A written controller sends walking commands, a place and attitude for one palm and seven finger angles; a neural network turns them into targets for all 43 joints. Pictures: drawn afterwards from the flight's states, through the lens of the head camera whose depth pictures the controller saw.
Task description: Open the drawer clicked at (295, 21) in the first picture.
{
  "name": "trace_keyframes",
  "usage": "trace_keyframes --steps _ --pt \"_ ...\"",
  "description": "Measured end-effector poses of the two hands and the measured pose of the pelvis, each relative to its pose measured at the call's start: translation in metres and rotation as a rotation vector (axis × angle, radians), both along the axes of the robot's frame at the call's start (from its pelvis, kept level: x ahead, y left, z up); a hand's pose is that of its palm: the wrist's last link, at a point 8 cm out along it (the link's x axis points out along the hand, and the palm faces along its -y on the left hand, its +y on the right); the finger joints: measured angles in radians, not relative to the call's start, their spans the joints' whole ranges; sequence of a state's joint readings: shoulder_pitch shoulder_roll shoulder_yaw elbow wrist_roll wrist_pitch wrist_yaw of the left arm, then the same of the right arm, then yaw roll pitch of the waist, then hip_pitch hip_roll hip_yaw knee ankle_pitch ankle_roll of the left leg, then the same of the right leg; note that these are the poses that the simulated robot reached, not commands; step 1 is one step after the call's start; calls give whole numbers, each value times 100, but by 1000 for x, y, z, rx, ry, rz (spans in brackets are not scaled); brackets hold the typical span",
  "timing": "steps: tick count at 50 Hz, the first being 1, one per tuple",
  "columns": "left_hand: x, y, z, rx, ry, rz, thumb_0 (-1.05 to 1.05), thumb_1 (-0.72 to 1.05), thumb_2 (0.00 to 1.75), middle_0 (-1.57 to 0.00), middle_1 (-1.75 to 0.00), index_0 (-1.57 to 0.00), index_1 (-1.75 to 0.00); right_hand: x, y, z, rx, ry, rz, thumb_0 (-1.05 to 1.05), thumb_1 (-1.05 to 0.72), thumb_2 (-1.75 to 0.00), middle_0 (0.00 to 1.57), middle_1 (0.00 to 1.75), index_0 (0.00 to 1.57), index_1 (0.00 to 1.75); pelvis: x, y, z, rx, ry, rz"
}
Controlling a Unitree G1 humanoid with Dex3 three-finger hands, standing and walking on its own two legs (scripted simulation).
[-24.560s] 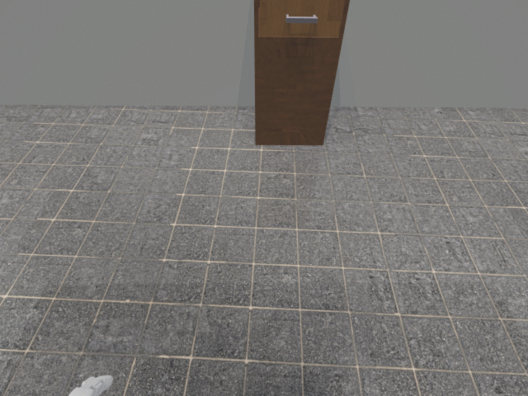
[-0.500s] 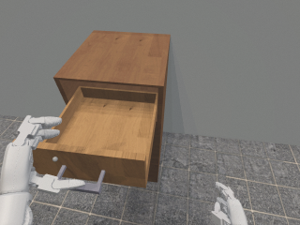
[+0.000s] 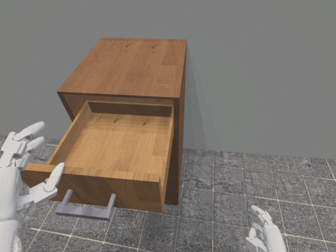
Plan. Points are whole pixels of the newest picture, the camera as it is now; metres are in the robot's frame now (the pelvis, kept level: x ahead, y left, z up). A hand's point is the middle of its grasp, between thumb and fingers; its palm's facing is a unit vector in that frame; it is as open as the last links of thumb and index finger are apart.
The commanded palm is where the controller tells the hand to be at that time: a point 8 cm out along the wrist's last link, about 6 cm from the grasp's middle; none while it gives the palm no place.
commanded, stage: draw the hand back to the body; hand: left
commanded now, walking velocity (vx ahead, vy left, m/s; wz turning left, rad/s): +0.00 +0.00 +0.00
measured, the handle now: (87, 204) +0.23 +0.25 -0.04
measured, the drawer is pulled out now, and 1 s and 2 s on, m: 0.30 0.30 0.30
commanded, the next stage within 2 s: step back with the hand held close in 0.26 s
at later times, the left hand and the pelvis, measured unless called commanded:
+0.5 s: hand (39, 187) +0.17 +0.25 +0.16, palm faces +0.39 -0.81 -0.45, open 7.4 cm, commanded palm +0.10 +0.29 +0.17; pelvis -0.02 +0.01 +0.00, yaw +1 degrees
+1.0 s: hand (20, 224) +0.11 +0.25 +0.15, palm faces +0.38 -0.81 -0.44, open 7.4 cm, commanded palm +0.05 +0.30 +0.17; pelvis -0.08 +0.01 -0.02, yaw +1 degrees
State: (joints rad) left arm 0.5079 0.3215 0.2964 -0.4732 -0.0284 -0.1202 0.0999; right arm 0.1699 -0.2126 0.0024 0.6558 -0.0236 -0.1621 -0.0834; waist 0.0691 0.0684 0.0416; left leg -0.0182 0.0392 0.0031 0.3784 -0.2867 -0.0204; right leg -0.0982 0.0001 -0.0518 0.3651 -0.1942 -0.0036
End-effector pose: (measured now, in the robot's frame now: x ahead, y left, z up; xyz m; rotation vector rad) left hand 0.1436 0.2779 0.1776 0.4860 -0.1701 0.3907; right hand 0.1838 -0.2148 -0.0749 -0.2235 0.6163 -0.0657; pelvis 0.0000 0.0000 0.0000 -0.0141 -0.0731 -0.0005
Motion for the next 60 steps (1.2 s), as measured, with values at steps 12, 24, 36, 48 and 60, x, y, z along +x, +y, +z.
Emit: trace_keyframes --steps 12,24,36,48,60 --pt "-8 2 -3 -23 -3 4 1 82 86 -21 -34 -21 -35 -8 10 2 14 -9 19 1 -91 -90 21 30 20 30 -9 2 1 2 -13 0" --pt "-13 9 2 23 -10 -15 1 88 89 -21 -30 -21 -30 -21 8 1 -1 31 4 1 -91 -90 21 30 20 30 -21 6 0 -5 40 12" --pt "-27 18 -4 94 85 -89 1 89 89 -21 -30 -21 -30 -40 3 -5 -38 81 -86 1 -91 -90 20 30 20 30 -38 24 -6 11 103 15" --pt "-65 13 -7 63 -30 -46 1 89 89 -21 -30 -21 -30 -64 13 -2 -21 20 -33 1 -91 -90 21 30 20 30 -70 15 -16 18 90 16" --pt "-85 19 0 87 -82 -65 1 88 89 -21 -30 -21 -30 -124 2 -3 -69 79 -104 1 -91 -90 21 30 20 30 -97 19 -13 -19 103 35"
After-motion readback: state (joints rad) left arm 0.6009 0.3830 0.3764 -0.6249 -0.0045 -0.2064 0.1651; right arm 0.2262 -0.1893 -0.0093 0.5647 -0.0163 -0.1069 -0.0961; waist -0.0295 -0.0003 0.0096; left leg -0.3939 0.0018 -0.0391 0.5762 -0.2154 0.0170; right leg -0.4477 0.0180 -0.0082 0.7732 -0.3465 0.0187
